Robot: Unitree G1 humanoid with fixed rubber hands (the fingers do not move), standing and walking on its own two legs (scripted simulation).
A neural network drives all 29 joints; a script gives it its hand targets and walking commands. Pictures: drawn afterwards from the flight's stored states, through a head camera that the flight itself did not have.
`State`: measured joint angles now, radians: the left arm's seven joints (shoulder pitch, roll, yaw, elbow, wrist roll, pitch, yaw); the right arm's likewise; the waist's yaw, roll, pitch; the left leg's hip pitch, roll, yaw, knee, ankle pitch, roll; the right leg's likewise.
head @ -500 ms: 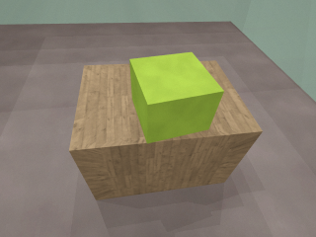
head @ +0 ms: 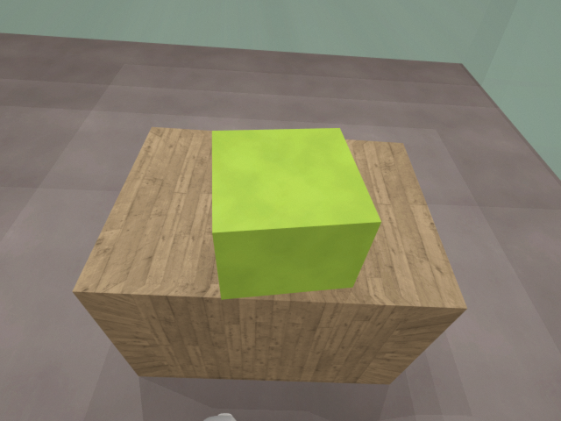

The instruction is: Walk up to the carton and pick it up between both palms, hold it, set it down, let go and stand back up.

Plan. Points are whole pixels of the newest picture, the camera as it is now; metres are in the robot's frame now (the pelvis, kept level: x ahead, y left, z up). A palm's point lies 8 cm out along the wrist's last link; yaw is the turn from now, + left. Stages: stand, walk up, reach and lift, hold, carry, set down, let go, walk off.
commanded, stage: walk up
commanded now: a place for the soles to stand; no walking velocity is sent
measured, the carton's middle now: (283, 210) +0.57 +0.05 -0.08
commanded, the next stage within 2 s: none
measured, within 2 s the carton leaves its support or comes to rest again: neither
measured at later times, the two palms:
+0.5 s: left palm (118, 420) +0.14 +0.24 -0.08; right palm out of the picture +0.20 -0.39 -0.14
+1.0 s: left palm out of the picture +0.07 +0.28 -0.10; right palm (514, 407) +0.22 -0.36 -0.12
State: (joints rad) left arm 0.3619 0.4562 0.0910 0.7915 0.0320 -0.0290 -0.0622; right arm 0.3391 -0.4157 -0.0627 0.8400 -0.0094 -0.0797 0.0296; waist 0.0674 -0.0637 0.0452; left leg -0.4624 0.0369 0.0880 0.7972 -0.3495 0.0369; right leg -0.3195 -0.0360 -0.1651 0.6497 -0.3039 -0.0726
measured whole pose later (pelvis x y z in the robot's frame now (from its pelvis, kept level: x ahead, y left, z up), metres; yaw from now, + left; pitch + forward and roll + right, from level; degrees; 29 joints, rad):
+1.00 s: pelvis +0.09 -0.06 -0.01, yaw +11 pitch -1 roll +0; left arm 0.29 0.42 0.05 0.92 0.01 -0.06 0.04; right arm 0.21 -0.41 -0.07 0.88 -0.02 0.03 0.03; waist 0.00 0.03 0.07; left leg -0.33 0.02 0.00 0.75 -0.40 -0.01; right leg -0.37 -0.05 -0.08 0.71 -0.33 -0.03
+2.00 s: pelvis +0.11 -0.02 +0.01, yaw +4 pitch -2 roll +0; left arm 0.11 0.38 -0.01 1.07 0.01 -0.04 0.01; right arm 0.03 -0.36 -0.03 1.08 0.00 0.00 0.02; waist -0.01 0.02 0.08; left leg -0.16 0.05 0.14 0.48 -0.28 0.00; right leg -0.21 -0.01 0.05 0.50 -0.25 0.02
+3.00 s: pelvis +0.17 +0.03 +0.01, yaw -2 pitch -1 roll +0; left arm 0.10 0.37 0.05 0.94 0.04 0.01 -0.02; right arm 0.17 -0.41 -0.05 1.00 0.02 -0.01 -0.03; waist -0.02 0.01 0.12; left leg -0.36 0.03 0.00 0.82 -0.53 0.02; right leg -0.25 0.00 0.00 0.57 -0.30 -0.02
